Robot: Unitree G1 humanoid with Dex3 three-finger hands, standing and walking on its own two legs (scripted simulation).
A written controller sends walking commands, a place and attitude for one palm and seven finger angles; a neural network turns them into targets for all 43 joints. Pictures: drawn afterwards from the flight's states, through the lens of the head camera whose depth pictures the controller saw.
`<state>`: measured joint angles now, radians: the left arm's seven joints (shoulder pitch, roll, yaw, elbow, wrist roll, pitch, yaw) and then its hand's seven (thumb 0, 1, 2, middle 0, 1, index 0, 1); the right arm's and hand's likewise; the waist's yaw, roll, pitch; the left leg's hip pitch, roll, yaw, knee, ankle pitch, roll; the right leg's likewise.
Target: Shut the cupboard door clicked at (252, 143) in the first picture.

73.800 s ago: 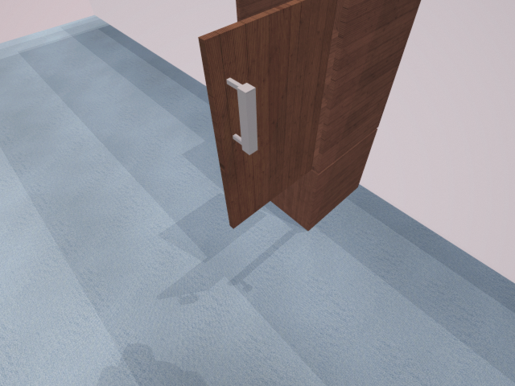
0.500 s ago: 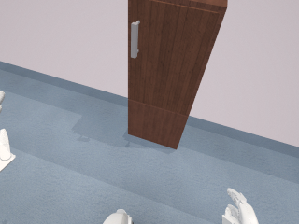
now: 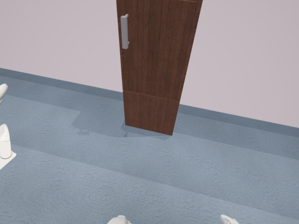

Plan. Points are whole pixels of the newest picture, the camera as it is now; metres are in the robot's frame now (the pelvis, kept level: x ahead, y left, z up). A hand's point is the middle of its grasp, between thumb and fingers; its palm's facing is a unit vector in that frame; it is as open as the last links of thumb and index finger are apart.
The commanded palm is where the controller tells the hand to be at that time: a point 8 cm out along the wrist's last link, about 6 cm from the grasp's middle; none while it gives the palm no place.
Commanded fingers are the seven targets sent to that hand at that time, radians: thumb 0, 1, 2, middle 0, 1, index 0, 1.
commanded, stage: stop stepping back and stand still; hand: left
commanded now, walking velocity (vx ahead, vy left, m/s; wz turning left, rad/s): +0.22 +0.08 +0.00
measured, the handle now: (126, 31) +1.01 +0.19 +0.09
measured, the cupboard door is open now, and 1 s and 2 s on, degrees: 0 0 0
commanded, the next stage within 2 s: let the arm hang, fingers relaxed in 1.48 s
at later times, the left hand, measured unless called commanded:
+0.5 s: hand (2, 130) +0.23 +0.30 +0.21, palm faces +0.47 -0.70 -0.54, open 7.5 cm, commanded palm +0.16 +0.33 +0.19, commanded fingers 0.00 0.90 0.90 -0.20 -0.30 -0.20 -0.30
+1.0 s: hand (3, 134) +0.24 +0.32 +0.18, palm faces +0.41 -0.78 -0.48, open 7.4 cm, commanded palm +0.18 +0.35 +0.19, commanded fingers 0.00 0.90 0.90 -0.20 -0.30 -0.20 -0.30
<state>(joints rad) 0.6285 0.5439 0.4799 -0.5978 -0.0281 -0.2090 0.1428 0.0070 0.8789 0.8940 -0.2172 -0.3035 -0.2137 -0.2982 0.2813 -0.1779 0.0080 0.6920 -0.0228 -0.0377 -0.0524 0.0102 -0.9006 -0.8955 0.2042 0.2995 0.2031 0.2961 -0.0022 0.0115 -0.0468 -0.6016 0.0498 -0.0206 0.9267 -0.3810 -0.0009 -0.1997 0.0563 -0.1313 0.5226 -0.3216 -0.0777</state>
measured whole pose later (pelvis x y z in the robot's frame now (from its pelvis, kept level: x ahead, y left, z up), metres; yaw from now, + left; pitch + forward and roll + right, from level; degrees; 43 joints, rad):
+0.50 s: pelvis +0.03 +0.02 +0.00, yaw +3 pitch -1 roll -1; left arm 0.54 0.51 0.51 -0.56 -0.05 -0.21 0.17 0.01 0.88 0.89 -0.21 -0.30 -0.21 -0.30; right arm 0.19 -0.14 0.02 0.59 0.01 -0.10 -0.04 0.01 -0.91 -0.90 0.20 0.30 0.20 0.30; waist -0.02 0.00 0.06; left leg -0.32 0.09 0.08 0.57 -0.22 -0.03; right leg -0.21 0.02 -0.07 0.55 -0.30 -0.03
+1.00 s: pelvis +0.04 +0.05 +0.01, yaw +1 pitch +0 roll -1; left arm 0.59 0.45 0.43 -0.50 -0.06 -0.19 0.16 0.01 0.88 0.89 -0.21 -0.30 -0.21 -0.30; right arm 0.20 -0.20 0.00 0.57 0.02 -0.05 -0.06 0.01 -0.91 -0.90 0.20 0.30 0.20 0.30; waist -0.03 -0.01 -0.01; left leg -0.29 0.05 0.07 0.51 -0.22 0.01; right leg -0.18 0.01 -0.03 0.44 -0.27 0.01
